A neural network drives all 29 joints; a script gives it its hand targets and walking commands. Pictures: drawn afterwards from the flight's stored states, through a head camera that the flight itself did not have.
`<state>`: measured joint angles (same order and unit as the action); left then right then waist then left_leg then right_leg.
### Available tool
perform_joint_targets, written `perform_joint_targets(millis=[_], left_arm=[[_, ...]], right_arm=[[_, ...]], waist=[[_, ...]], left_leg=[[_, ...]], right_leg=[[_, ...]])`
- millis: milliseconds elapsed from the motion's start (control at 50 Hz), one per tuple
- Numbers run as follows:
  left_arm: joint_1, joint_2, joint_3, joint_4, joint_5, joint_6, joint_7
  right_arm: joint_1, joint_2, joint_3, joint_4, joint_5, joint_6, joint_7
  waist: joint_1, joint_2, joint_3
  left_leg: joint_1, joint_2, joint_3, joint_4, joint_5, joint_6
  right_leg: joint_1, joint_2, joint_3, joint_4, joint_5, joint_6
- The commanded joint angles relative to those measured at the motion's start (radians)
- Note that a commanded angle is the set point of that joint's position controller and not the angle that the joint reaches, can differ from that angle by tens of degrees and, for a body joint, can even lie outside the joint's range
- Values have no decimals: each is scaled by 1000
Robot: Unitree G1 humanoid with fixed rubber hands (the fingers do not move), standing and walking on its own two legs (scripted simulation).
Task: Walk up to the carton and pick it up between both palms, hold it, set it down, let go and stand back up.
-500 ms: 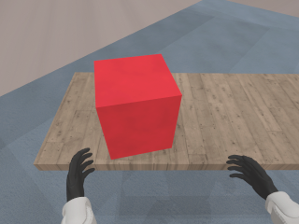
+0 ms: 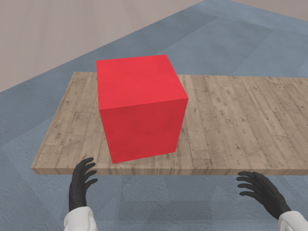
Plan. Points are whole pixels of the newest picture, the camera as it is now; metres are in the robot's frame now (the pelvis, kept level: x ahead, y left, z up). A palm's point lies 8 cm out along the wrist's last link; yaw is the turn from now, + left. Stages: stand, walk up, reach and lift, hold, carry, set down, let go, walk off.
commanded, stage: set down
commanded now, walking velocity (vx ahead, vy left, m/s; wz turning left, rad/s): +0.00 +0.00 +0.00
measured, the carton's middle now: (138, 110) +0.48 +0.06 +0.04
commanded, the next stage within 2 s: let go in 1.96 s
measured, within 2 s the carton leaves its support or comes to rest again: neither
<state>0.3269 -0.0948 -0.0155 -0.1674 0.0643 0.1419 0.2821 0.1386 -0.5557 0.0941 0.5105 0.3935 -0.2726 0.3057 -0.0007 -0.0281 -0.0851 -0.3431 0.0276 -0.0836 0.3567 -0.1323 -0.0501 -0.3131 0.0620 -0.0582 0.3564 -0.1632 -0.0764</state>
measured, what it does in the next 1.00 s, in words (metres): stands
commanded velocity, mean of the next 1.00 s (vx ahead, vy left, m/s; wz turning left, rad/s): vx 0.00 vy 0.00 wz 0.00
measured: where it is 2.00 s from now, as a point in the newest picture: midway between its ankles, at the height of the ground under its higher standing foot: outside the picture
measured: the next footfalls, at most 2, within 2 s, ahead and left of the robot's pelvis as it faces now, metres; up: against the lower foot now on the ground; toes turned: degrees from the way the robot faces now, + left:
none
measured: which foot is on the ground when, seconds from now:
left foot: down 0.00-1.00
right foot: down 0.00-1.00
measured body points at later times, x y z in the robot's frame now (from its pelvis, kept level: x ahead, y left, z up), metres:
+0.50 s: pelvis +0.01 +0.00 +0.00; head +0.04 +0.03 +0.45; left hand +0.21 +0.19 -0.02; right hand +0.21 -0.25 -0.02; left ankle +0.03 +0.15 -0.74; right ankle +0.01 -0.07 -0.74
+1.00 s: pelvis +0.01 +0.00 +0.00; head +0.06 +0.03 +0.45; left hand +0.20 +0.21 -0.05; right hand +0.21 -0.23 -0.04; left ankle +0.03 +0.15 -0.74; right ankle +0.01 -0.07 -0.74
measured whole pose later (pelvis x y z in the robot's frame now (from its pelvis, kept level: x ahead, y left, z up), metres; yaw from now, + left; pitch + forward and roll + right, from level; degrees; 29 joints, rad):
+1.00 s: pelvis +0.01 +0.00 +0.00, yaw +0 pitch +7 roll +0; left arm 0.34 0.11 0.00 0.08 0.04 0.11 0.16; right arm 0.21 -0.33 0.09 0.51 0.38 -0.27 0.14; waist 0.01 -0.06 -0.04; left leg -0.34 0.03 -0.08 0.36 -0.15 -0.05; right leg -0.29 0.06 -0.06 0.33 -0.16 -0.07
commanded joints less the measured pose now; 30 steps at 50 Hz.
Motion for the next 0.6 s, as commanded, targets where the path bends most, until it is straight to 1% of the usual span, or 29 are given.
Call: perform_joint_targets(millis=[0, 20, 40, 60, 80, 100, 120, 140, 160, 180, 200, 220, 240, 260, 280, 300, 320, 340, 360, 380, 400, 420, 440, 460, 480, 520, 540, 560, 580], left_arm=[[6, 32, -47, -114, 18, -22, -40], [6, 31, -50, -135, 16, -39, -36], [9, 57, -20, -80, 26, -31, -52], [4, 69, 13, -86, 45, -37, -44], [5, 51, -47, -136, 28, -43, -39], [35, 60, -26, -117, 37, -47, -43], [45, 59, -24, -87, 49, -54, -47], [48, 65, -42, -137, 42, -57, -43], [64, 55, -18, -47, 42, -60, -60], [43, 69, -18, -17, 52, -61, -67], [24, 83, -11, -93, 42, -72, -53], [24, 82, -19, -64, 43, -71, -60], [5, 92, 1, -118, 41, -87, -48], [1, 86, -19, -82, 32, -85, -52], [7, 94, 2, -38, 45, -87, -50], [12, 74, -34, -61, 29, -88, -51], [13, 75, -55, 13, 24, -63, -61], [39, 92, -27, 1, 26, -68, -64], [21, 116, -25, 89, 29, -61, -91], [17, 129, 19, 33, 23, -65, -88], [-15, 144, 31, 4, 26, -78, -79], [-12, 147, 35, 11, 13, -83, -78], [9, 165, 49, 2, 22, -86, -80], [-22, 163, 50, -12, 13, -91, -74], [-1, 158, 38, 15, 15, -91, -78], [-23, 170, 36, 56, 14, -78, -92], [35, 157, 43, 83, 28, -73, -91], [22, 159, 41, 139, 22, -60, -107], [27, 159, 38, 88, 19, -67, -106]], right_arm=[[69, -184, -138, -163, 80, -20, -32], [68, -183, -143, -158, 83, -30, -29], [87, -151, -129, -129, 68, -23, -47], [97, -154, -117, -133, 75, -39, -44], [87, -146, -125, -129, 67, -43, -38], [106, -146, -118, -154, 56, -47, -44], [98, -157, -116, -154, 63, -58, -44], [118, -157, -141, -155, 55, -66, -40], [156, -129, -116, -111, 66, -59, -49], [139, -119, -109, -61, 47, -58, -50], [121, -126, -118, -99, 56, -66, -45], [138, -93, -112, -80, 37, -69, -56], [110, -97, -106, -140, 40, -84, -52], [125, -94, -112, -122, 26, -74, -51], [113, -72, -99, -102, 25, -71, -55], [121, -73, -121, -82, 19, -69, -53], [106, -83, -125, -44, 5, -61, -60], [120, -81, -139, -73, -3, -55, -61], [130, -50, -130, -57, -40, -39, -82], [136, -62, -134, -67, -30, -38, -88], [127, -54, -116, -93, -28, -49, -87], [117, -60, -114, -103, -38, -53, -88], [128, -34, -125, -121, -43, -50, -101], [111, -41, -116, -153, -48, -58, -102], [135, -24, -120, -91, -45, -54, -103], [118, -19, -121, -67, -57, -43, -107], [154, -11, -112, -65, -53, -37, -104], [141, 0, -113, -12, -73, -19, -116], [165, 3, -118, -47, -62, -25, -112]], waist=[[-11, -205, -111], [-12, -195, -139], [-27, -219, -73], [-3, -195, -90], [-9, -157, -113], [10, -167, -106], [5, -159, -111], [-10, -132, -147], [-9, -161, -104], [-11, -142, -99], [-1, -139, -104], [-11, -141, -70], [13, -112, -136], [-4, -122, -103], [19, -93, -94], [-6, -88, -102], [-20, -101, -76], [-5, -90, -96], [-41, -165, -66], [-15, -151, -84], [8, -128, -91], [15, -146, -94], [1, -125, -108], [16, -145, -105], [7, -116, -63], [-11, -122, -65], [9, -103, -65], [-5, -104, -30], [-13, -81, -75]], left_leg=[[206, -28, 57, -1, 71, 64], [227, -29, 62, -3, 70, 64], [183, -48, 68, 3, 38, 67], [171, -43, 61, -2, 61, 70], [196, -32, 57, 7, 59, 65], [185, -40, 64, 5, 79, 63], [195, -37, 51, 0, 93, 61], [197, -42, 50, 17, 94, 50], [209, -43, 54, 2, 74, 58], [194, -42, 61, 7, 63, 56], [203, -37, 58, 12, 62, 56], [186, -44, 69, 10, 54, 61], [168, -39, 65, 14, 45, 58], [183, -37, 62, 8, 41, 59], [171, -40, 69, 5, 53, 54], [196, -35, 60, -2, 41, 49], [209, -31, 67, -5, 43, 58], [226, -30, 65, -7, 38, 55], [183, -45, 73, -6, 13, 66], [149, -57, 73, 2, 9, 63], [147, -51, 75, 10, 27, 63], [157, -43, 70, -8, 22, 68], [158, -51, 75, 2, 39, 59], [131, -45, 77, -4, 24, 67], [159, -43, 75, -6, 27, 58], [144, -47, 71, -4, 12, 62], [186, -41, 75, -15, 44, 58], [184, -47, 78, -10, 31, 56], [167, -44, 78, -8, 30, 49]], right_leg=[[266, -153, 212, -74, 167, 61], [262, -132, 192, -73, 151, 52], [269, -146, 205, -62, 198, 65], [276, -151, 211, -55, 213, 66], [261, -140, 203, -59, 166, 53], [277, -143, 201, -54, 219, 53], [272, -142, 196, -52, 269, 53], [281, -141, 197, -40, 250, 50], [273, -144, 199, -58, 269, 56], [273, -149, 201, -57, 242, 51], [243, -135, 178, -43, 200, 54], [253, -142, 191, -54, 228, 53], [266, -141, 205, -50, 157, 47], [230, -146, 192, -64, 116, 49], [241, -153, 203, -72, 106, 43], [233, -140, 180, -79, 97, 36], [196, -141, 183, -87, 111, 38], [194, -127, 181, -87, 90, 38], [253, -150, 192, -89, 149, 53], [287, -164, 226, -74, 143, 63], [275, -169, 225, -63, 105, 72], [264, -152, 197, -60, 137, 61], [279, -150, 210, -60, 123, 63], [292, -151, 208, -50, 116, 67], [261, -146, 209, -67, 89, 63], [267, -157, 202, -73, 76, 63], [254, -140, 189, -74, 93, 52], [247, -153, 200, -92, 78, 52], [286, -150, 205, -82, 105, 55]])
